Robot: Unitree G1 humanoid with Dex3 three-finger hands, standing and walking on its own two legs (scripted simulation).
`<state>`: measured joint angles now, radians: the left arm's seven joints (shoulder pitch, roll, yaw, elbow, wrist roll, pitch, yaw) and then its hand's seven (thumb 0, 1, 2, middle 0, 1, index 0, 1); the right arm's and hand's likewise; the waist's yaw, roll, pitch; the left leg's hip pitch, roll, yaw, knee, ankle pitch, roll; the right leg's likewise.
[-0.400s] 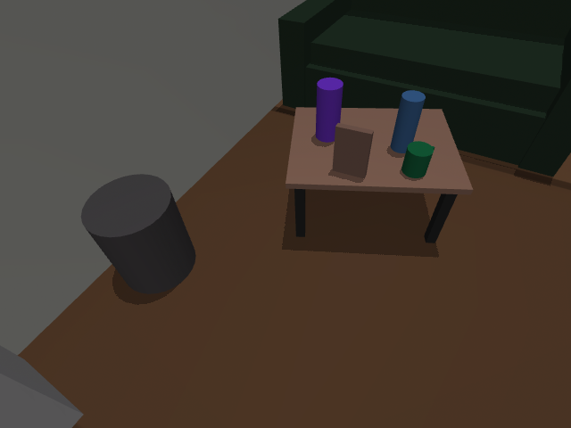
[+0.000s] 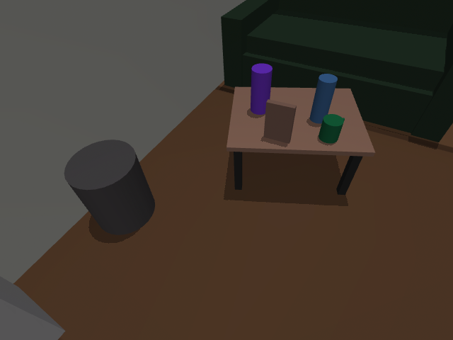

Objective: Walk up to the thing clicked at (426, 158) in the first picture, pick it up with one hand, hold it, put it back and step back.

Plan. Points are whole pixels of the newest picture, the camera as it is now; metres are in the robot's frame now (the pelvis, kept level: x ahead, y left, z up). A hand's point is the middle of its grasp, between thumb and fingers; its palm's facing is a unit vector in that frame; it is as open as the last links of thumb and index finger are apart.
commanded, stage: stand
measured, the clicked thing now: (333, 127) +1.07 -0.46 -0.37
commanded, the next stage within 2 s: walk up in 0.72 s
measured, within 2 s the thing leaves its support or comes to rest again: neither
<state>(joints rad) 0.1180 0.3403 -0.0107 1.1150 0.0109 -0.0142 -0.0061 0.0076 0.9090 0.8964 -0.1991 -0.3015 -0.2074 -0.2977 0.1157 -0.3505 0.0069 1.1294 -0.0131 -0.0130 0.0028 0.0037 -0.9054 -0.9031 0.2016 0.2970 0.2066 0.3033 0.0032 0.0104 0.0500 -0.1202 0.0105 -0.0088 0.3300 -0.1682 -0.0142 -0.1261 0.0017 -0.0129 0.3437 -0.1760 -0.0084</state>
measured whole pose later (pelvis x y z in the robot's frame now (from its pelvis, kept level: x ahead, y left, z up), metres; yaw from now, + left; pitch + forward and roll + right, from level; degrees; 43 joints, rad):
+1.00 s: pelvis +0.05 +0.03 -0.01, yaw -6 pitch +0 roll +0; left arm 0.31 0.39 0.07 1.00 0.03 -0.01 -0.04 0.01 0.91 0.90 -0.20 -0.30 -0.21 -0.30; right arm 0.20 -0.41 -0.09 0.99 -0.06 -0.05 0.04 0.00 -0.91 -0.90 0.20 0.30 0.21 0.30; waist 0.01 -0.01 0.05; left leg -0.17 -0.02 0.05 0.50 -0.32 0.04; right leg -0.23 0.01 0.11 0.62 -0.40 -0.02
